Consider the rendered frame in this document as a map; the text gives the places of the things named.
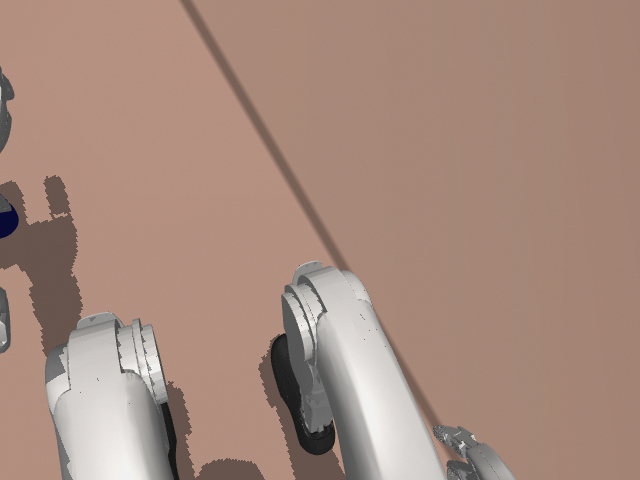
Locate right robot hand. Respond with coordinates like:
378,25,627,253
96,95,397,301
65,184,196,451
433,425,517,480

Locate cup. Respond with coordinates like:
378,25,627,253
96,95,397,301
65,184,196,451
0,193,19,238

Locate left robot foot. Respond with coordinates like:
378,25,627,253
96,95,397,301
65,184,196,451
161,402,180,480

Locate right robot foot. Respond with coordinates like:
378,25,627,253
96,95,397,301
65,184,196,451
271,333,335,455

